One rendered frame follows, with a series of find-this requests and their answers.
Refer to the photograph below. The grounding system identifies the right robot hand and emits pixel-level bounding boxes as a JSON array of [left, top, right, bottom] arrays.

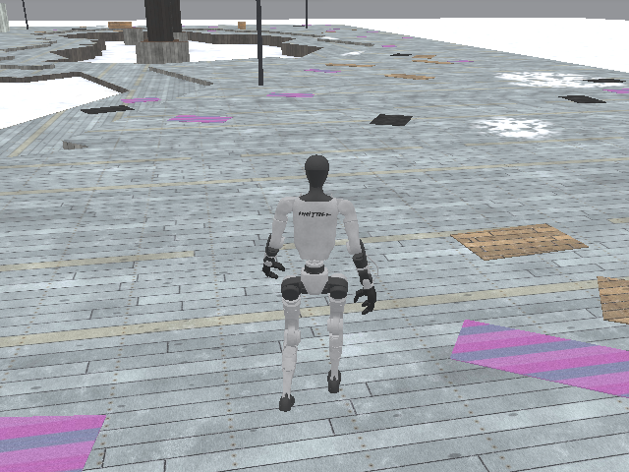
[[354, 286, 376, 315]]

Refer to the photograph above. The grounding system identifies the robot right shin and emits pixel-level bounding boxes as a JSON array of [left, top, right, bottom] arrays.
[[329, 319, 343, 381]]

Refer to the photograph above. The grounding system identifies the right robot forearm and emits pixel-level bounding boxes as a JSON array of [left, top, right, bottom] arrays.
[[352, 239, 373, 289]]

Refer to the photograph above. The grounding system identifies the robot right upper arm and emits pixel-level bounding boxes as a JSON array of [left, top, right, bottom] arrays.
[[336, 199, 362, 255]]

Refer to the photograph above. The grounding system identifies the left robot hand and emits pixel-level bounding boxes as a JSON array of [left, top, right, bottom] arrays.
[[262, 262, 285, 279]]

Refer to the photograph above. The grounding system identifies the left robot forearm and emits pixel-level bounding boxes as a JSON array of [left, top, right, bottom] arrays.
[[263, 234, 279, 266]]

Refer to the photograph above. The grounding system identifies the robot left upper arm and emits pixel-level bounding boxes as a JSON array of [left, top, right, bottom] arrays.
[[268, 197, 296, 249]]

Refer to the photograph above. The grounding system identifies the right robot thigh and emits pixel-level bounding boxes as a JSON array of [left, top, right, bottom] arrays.
[[327, 273, 348, 335]]

